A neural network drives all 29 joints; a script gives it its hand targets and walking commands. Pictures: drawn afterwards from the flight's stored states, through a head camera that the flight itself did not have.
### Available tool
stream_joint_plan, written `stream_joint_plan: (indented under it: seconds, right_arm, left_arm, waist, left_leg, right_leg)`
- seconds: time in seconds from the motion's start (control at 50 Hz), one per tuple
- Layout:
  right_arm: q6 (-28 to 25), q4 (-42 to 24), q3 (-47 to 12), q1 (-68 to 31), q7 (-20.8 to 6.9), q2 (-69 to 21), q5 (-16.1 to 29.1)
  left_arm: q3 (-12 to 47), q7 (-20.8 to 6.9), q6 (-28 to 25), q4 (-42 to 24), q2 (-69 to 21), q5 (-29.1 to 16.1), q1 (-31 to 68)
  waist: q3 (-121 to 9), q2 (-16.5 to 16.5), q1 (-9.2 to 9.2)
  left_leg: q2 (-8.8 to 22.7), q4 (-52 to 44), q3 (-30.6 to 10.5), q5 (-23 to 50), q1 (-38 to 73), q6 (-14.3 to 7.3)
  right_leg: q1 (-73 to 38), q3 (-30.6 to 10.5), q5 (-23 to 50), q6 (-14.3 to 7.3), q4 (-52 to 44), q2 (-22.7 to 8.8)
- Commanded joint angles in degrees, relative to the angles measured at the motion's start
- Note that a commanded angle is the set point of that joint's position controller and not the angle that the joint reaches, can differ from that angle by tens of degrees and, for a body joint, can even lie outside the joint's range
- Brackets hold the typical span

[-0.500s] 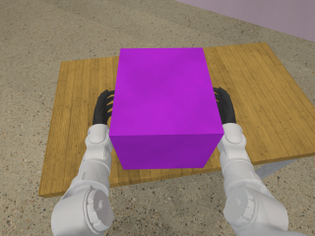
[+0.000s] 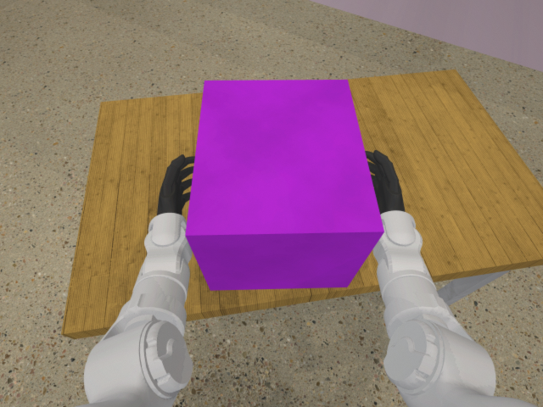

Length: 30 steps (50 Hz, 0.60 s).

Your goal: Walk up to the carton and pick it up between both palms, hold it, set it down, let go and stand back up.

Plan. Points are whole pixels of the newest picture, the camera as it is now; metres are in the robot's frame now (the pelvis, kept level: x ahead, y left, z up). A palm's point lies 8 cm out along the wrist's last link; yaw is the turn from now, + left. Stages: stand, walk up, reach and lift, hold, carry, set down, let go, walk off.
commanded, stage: set down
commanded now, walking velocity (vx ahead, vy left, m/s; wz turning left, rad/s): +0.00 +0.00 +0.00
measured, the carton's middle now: (277, 186) +0.47 +0.02 +0.00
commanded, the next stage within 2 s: none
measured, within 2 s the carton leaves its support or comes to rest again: neither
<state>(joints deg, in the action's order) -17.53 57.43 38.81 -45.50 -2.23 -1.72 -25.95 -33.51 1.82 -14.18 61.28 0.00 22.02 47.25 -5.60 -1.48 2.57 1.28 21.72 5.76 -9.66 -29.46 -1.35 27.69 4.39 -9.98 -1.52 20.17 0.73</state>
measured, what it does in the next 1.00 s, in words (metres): stands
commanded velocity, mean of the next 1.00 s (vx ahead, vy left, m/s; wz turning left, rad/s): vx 0.00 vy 0.00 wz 0.00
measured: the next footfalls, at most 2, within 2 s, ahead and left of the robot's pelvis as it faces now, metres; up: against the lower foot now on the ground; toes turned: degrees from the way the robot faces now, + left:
none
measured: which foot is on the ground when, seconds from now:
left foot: down 0.00-1.00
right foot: down 0.00-1.00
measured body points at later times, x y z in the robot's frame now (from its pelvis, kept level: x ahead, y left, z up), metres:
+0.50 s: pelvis -0.02 -0.01 -0.03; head +0.09 +0.00 +0.40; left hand +0.43 +0.24 +0.01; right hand +0.47 -0.18 +0.02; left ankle -0.01 +0.10 -0.74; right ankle -0.02 -0.10 -0.74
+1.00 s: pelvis -0.04 -0.02 -0.03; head +0.06 -0.01 +0.41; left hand +0.45 +0.22 +0.10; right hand +0.47 -0.21 +0.10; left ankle -0.01 +0.10 -0.74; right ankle -0.02 -0.10 -0.74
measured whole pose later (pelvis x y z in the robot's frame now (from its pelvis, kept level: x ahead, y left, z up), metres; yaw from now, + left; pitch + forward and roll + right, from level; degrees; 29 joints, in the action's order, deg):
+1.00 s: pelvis -0.04 -0.02 -0.03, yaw +0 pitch +25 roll -1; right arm -2.5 72.5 -7.2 -64.0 -1.1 23.8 26.6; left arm 4.0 2.6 -1.1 71.4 20.8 -19.2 64.6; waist -14.9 -0.8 3.2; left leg 3.8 35.0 4.4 -11.8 -48.1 0.0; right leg 46.1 5.7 -12.3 -3.3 33.1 2.1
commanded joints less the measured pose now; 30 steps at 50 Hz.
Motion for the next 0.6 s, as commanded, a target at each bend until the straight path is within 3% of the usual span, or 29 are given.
stream_joint_plan:
  seconds: [0.0, 0.08, 0.18, 0.28, 0.4, 0.48, 0.58]
  right_arm:
    - [0.65, 2.51, -11.0, -22.79, -1.47, -2.41, 2.47]
    - [0.65, 5.79, -22.28, -30.56, 2.89, 7.57, 17.49]
    - [-0.16, 8.42, -31.67, -36.18, 5.4, 16.55, 29.9]
    - [-2.35, 14.95, -35.96, -38.69, 5.65, 23.57, 36.26]
    - [-3.62, 19.52, -40.63, -41.56, 4.44, 29.47, 43.13]
    - [-3.14, 18.87, -43.89, -43.7, 2.61, 32.17, 48.08]
    - [-0.66, 12.33, -46.69, -46.27, 0.38, 33.3, 52.46]
  left_arm:
    - [6.88, 1.03, -1.96, -2.64, -0.4, -1.39, 25.81]
    - [16.36, 5.52, -3.9, 2.69, 9.75, -14.32, 31.3]
    - [25.17, 5.33, -7.78, 12.17, 18.0, -26.79, 36.58]
    - [29.03, 3.7, -9.04, 18.87, 22.0, -31.28, 38.37]
    - [34.56, 1.44, -9.45, 20.91, 24.88, -37.35, 39.85]
    - [38.34, 0.09, -9.38, 18.44, 26.97, -41.89, 42.21]
    - [41.74, -0.63, -7.02, 9.75, 28.27, -46.1, 45.82]
  waist:
    - [-34.09, 0.74, 1.61]
    - [-43.74, 2.43, 1.94]
    - [-52.44, 2.62, 2.32]
    - [-53.8, 2.97, 1.78]
    - [-53.53, 1.74, 0.76]
    - [-56.02, 1.31, 0.69]
    - [-63.28, 1.36, 1.25]
  left_leg:
    - [0.99, 3.11, 0.29, 28.84, 16.49, 0.57]
    - [1.21, 8.55, -1.37, 30.97, 12.08, 1.79]
    - [1.36, 15.42, -3.43, 33.4, 12.72, 3.68]
    - [1.63, 19.08, -3.67, 36.6, 13.41, 5.44]
    - [1.23, 19.86, -2.8, 31.92, 7.62, 6.1]
    - [0.81, 20.5, -2.28, 28.07, 3.24, 5.64]
    - [0.27, 22.09, -2.22, 25.62, -0.06, 4.6]
  right_leg:
    - [-13.41, -1.81, 18.6, 2.16, 1.76, -0.49]
    - [-9.6, -3.08, 20.92, 0.73, 4.4, 0.9]
    - [-3.98, -2.11, 23.82, 1.31, 9.58, 0.96]
    - [1.76, -0.99, 26.11, 1.95, 13.03, 1.62]
    - [2.81, -0.49, 26.53, 2.99, 15.83, 2.3]
    - [3.23, -0.42, 25.19, 3.76, 17.71, 2.35]
    - [1.99, -0.86, 25.74, 4.3, 19.96, 2.13]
